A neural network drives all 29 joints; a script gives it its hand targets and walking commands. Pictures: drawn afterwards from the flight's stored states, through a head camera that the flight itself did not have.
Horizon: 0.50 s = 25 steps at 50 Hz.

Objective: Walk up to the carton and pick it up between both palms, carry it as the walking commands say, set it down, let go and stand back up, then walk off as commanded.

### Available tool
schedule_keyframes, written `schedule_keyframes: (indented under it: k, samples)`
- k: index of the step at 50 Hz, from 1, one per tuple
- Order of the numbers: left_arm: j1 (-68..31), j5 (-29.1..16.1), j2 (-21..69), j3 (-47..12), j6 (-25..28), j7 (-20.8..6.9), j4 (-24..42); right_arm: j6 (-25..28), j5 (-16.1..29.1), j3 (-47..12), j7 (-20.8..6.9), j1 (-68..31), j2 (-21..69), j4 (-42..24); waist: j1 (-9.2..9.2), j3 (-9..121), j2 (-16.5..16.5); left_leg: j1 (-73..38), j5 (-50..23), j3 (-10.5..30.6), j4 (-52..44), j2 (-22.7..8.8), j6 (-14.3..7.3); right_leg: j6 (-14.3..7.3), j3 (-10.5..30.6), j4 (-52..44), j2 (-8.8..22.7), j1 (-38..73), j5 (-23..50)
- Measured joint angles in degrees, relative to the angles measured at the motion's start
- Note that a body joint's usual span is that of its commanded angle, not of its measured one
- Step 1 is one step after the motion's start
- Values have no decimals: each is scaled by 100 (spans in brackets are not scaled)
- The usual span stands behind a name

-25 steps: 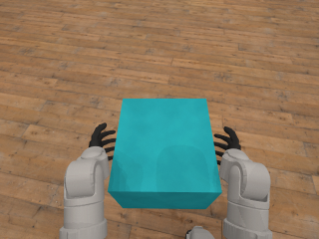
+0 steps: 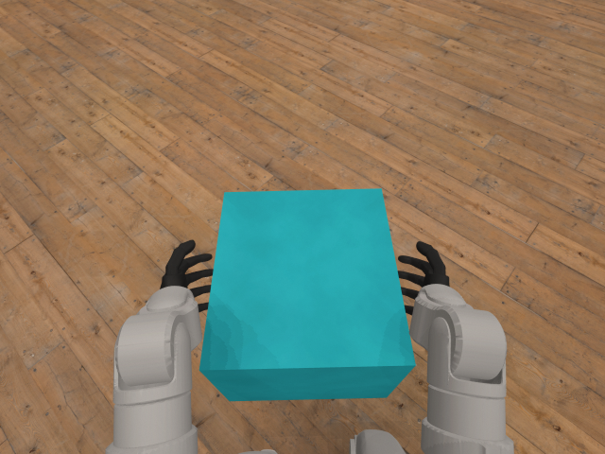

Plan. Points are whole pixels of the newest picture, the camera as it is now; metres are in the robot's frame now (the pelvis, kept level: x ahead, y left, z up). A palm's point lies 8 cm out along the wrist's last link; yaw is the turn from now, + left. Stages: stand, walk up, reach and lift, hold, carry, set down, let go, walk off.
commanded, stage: carry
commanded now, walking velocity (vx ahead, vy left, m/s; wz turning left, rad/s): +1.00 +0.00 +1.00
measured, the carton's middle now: (305, 295) +0.33 +0.00 -0.04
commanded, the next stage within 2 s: none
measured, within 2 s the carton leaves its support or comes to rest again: neither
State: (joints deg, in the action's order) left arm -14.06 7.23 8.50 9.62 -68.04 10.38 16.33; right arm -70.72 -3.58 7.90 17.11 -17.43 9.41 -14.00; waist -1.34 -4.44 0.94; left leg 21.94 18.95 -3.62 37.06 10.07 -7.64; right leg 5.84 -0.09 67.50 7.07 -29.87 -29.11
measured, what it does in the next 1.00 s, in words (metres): walks ahead: right foot, then left foot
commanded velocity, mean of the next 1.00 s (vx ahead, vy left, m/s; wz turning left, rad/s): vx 0.02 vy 0.07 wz -0.20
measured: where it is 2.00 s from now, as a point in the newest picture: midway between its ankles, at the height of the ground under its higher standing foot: (203, 282)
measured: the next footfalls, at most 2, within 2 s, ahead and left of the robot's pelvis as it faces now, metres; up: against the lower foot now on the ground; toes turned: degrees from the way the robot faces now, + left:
right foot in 0.06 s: +0.18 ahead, -0.14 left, +0.00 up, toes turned -1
left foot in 0.38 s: +0.50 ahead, +0.16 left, +0.01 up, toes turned +8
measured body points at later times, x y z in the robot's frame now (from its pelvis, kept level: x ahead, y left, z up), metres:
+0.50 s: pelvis +0.42 +0.10 +0.01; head +0.51 +0.11 +0.45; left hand +0.69 +0.33 +0.07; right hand +0.76 +0.02 +0.05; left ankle +0.46 +0.15 -0.71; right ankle +0.29 -0.07 -0.63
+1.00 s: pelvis +0.68 +0.22 +0.02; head +0.71 +0.27 +0.47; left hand +0.95 +0.44 +0.08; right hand +1.01 +0.13 +0.10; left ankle +0.69 +0.29 -0.69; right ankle +0.69 +0.08 -0.71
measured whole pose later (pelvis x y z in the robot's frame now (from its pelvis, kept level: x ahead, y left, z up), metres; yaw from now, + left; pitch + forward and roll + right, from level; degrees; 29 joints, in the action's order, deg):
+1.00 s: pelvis +0.68 +0.22 +0.02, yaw +9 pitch +5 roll -3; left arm -16.8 6.2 9.3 9.1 -69.8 13.1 19.0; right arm -69.1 -4.4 8.7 14.7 -16.7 9.1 -16.4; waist 0.8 0.1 2.1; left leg 30.1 26.4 -0.3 46.9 0.6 -0.8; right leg -0.8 -6.4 30.1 1.1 -18.7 -13.6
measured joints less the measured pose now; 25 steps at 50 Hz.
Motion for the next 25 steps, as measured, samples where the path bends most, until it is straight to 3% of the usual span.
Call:
schedule_keyframes:
  k: [2,3,4,6,8,11,14,16,18,19,21,22,25]
  samples:
    - [-11,-5,0,-1,14,-12,4,2,-1,-2,12,6,2,-34,-120,19,-92,-290,283,256,-45,57,34,-84,15,-1561,-14,-302,-250]
    - [-12,-10,6,-1,36,-37,4,1,-1,-5,13,24,-5,-81,-149,37,-146,-444,445,398,-30,56,61,-117,-6,-2330,-18,-254,204]
    - [-12,-11,10,-2,53,-106,1,-4,-1,-4,14,63,-19,-149,-224,84,-229,-502,563,429,148,-16,70,-163,-174,-2597,-4,-68,1169]
    - [-54,-7,18,0,108,-223,1,8,0,-7,23,123,-38,-304,-334,81,-311,-359,587,419,1123,-139,152,-323,-601,-2665,67,388,1260]
    - [-93,-5,26,2,159,-237,2,7,0,-13,40,117,-39,-403,-244,92,-154,-85,591,422,2184,-111,286,-381,-817,-2911,153,905,822]
    - [-123,-4,31,2,264,-210,11,6,0,-13,136,-3,-11,-476,-45,130,152,534,597,428,3069,-156,399,-302,-955,-3423,210,1643,546]
    - [-128,-4,34,2,239,-178,149,32,0,-11,124,-57,5,-519,49,138,282,1333,621,433,3030,-259,414,-199,-962,-3913,160,2438,367]
    - [-128,-3,38,2,94,-116,306,41,1,-12,21,-43,2,-515,184,129,229,1532,387,429,1912,-341,456,-192,-951,-4126,100,2960,315]
    - [-111,-3,32,1,-53,-60,446,44,2,-19,-83,-19,1,-498,335,136,-5,1238,-1143,436,96,-448,466,-156,-818,-3709,32,3186,335]
    - [-112,-4,21,0,-98,-30,482,64,2,-29,-113,-15,4,-475,405,140,-179,1031,-2201,418,-277,-542,361,-131,-688,-3029,7,3093,346]
    - [-184,-4,17,-1,-112,91,482,221,-24,-33,-182,-32,3,-321,437,111,-166,839,-1002,267,14,-445,168,-88,-213,-1299,-10,2383,251]
    - [-198,-4,40,-1,-126,152,484,264,-59,-28,-219,-33,4,-268,438,81,-146,780,-787,206,34,-394,102,-115,-74,-731,-85,1981,175]
    - [-220,-48,55,2,-153,225,487,256,-79,-16,-213,-46,8,-265,384,-88,-262,499,-629,144,-216,-422,-49,-161,-36,-332,-462,928,37]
